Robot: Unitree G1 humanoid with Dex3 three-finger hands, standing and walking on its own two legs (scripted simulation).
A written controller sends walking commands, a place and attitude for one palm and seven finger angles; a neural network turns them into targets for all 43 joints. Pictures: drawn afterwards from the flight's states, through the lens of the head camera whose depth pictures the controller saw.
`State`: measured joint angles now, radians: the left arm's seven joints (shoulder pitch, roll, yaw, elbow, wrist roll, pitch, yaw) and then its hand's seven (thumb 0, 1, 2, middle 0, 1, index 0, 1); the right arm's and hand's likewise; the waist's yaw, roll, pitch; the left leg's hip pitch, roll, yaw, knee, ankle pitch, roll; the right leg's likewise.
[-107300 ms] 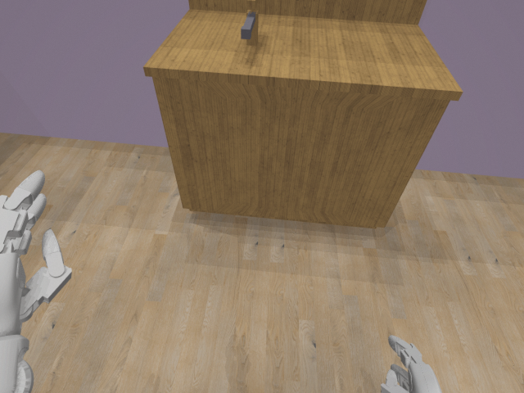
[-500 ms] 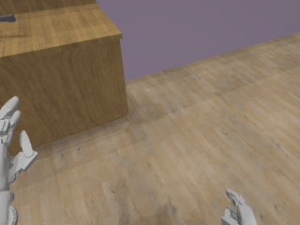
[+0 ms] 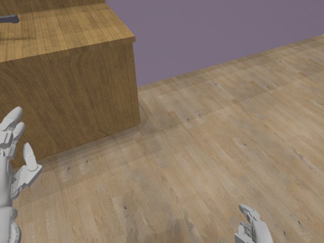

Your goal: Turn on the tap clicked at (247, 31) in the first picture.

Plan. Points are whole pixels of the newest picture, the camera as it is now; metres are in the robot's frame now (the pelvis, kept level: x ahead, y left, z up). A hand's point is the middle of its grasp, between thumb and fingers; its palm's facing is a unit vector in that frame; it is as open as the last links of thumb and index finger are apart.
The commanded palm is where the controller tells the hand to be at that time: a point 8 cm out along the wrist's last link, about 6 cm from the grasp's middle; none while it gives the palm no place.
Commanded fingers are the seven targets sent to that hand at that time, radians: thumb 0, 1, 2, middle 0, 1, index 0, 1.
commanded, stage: stand and check the lever's angle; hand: left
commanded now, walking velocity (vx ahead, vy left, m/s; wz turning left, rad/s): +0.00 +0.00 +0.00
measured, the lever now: (14, 18) +0.96 +0.74 +0.12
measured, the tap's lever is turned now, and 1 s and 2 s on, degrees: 73 73 73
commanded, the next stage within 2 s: stand and wait in 0.26 s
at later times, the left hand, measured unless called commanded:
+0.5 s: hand (42, 176) +0.20 +0.23 +0.15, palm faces +0.42 -0.83 -0.37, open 7.4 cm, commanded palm +0.15 +0.27 +0.18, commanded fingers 0.00 0.90 0.90 -0.20 -0.30 -0.20 -0.30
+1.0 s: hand (42, 173) +0.20 +0.23 +0.15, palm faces +0.42 -0.83 -0.37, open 7.4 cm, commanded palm +0.15 +0.27 +0.18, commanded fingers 0.00 0.90 0.90 -0.20 -0.30 -0.20 -0.30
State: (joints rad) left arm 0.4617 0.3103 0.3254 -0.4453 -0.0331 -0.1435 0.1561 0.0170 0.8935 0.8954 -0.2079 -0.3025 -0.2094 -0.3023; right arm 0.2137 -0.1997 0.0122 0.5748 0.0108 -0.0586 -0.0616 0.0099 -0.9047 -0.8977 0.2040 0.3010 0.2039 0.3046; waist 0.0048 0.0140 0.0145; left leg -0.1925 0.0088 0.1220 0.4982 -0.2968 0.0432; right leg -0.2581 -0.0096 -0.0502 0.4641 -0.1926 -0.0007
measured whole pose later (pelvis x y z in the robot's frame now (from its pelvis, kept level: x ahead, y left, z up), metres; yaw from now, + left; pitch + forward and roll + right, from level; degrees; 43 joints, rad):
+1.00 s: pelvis -0.01 -0.01 +0.00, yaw +0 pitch +0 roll +0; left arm 0.46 0.30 0.32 -0.43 -0.03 -0.14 0.16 0.02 0.89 0.90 -0.21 -0.30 -0.21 -0.30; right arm 0.23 -0.21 0.01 0.58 0.01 -0.07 -0.07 0.01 -0.91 -0.90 0.20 0.30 0.20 0.30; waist 0.01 0.03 0.01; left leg -0.21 0.02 0.13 0.48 -0.27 0.04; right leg -0.27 0.00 -0.05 0.44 -0.16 -0.01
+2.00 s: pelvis +0.00 +0.00 +0.00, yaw +0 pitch -1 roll -1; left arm 0.47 0.31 0.32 -0.44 -0.03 -0.13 0.16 0.02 0.89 0.90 -0.21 -0.30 -0.21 -0.30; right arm 0.22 -0.21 0.01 0.58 0.01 -0.06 -0.07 0.01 -0.91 -0.90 0.20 0.30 0.20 0.30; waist 0.00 0.02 0.00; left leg -0.20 0.02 0.12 0.49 -0.28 0.04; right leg -0.26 0.00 -0.05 0.44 -0.17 -0.01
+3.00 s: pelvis -0.01 -0.01 +0.00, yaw +0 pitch -1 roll -1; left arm 0.47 0.30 0.31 -0.42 -0.03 -0.14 0.16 0.02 0.89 0.90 -0.21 -0.30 -0.21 -0.30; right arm 0.23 -0.21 0.01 0.58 0.01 -0.06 -0.07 0.01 -0.91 -0.90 0.20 0.30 0.20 0.30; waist 0.01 0.02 0.00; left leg -0.21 0.02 0.12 0.48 -0.27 0.04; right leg -0.26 0.00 -0.05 0.43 -0.16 -0.01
